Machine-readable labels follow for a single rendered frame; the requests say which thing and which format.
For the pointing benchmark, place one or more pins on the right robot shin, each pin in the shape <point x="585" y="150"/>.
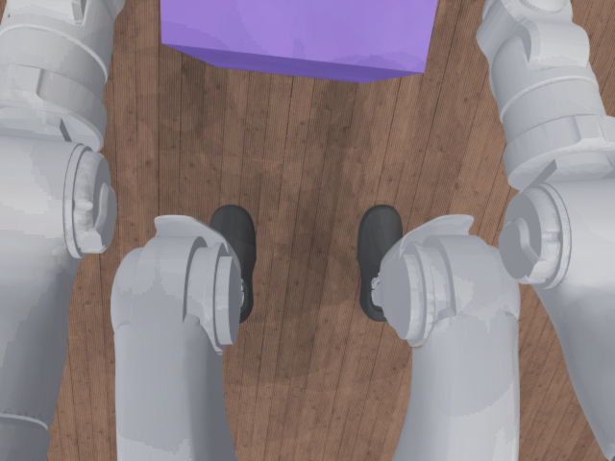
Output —
<point x="455" y="224"/>

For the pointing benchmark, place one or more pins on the robot right thigh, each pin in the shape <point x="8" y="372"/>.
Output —
<point x="464" y="402"/>

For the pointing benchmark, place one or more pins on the robot left forearm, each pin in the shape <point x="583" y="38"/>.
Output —
<point x="54" y="63"/>

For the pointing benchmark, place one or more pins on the robot right forearm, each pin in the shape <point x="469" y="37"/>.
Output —
<point x="548" y="98"/>

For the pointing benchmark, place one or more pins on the left robot upper arm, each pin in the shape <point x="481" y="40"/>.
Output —
<point x="56" y="206"/>

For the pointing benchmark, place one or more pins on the carton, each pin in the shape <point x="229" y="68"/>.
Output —
<point x="358" y="41"/>

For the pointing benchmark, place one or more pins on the right robot upper arm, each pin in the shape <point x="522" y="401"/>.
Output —
<point x="559" y="237"/>

